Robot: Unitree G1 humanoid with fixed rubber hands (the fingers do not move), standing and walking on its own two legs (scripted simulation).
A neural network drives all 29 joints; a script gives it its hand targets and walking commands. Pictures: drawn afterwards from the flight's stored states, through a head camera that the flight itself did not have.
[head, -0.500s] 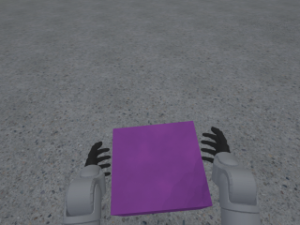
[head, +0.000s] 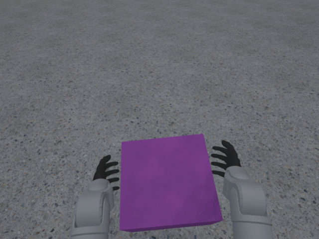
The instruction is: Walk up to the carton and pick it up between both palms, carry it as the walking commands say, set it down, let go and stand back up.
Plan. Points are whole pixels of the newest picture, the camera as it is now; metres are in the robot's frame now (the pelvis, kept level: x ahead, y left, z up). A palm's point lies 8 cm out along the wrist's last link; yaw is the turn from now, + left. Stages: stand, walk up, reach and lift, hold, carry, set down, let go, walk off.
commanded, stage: carry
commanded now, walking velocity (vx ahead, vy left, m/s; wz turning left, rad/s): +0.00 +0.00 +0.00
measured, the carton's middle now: (166, 183) +0.32 -0.01 -0.05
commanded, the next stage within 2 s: none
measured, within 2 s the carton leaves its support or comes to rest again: neither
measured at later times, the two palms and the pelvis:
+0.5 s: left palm (102, 189) +0.27 +0.16 +0.02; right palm (228, 174) +0.29 -0.16 +0.05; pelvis +0.00 +0.00 +0.00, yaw +0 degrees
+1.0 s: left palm (102, 191) +0.27 +0.16 +0.01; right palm (226, 175) +0.29 -0.16 +0.04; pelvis +0.00 +0.00 +0.00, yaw +0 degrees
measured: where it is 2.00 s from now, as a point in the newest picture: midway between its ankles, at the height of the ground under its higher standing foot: outside the picture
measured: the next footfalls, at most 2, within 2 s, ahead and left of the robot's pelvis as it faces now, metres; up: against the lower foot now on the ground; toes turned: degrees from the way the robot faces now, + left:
none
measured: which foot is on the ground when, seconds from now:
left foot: down 0.00-1.00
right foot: down 0.00-1.00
